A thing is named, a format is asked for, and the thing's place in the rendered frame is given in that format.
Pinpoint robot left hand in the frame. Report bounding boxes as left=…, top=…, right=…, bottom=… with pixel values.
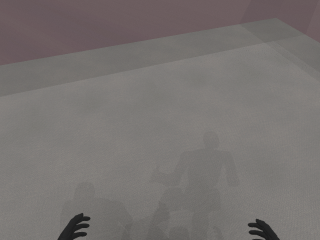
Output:
left=57, top=213, right=91, bottom=240

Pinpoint robot right hand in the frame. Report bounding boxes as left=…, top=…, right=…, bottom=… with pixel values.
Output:
left=248, top=219, right=280, bottom=240

